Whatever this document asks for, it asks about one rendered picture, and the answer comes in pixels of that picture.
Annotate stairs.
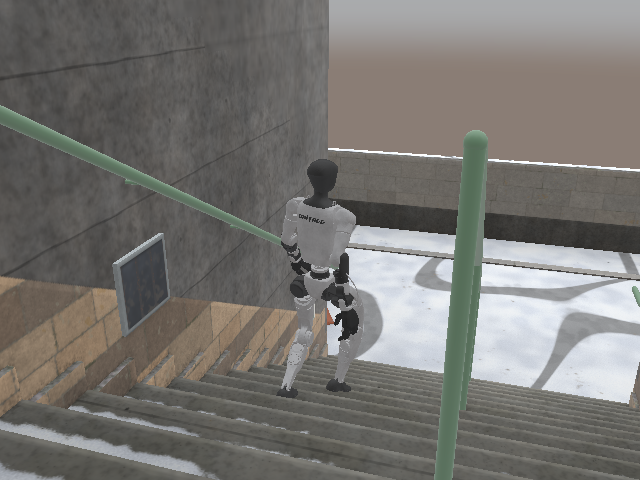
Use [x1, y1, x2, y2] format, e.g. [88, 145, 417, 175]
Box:
[0, 355, 640, 480]

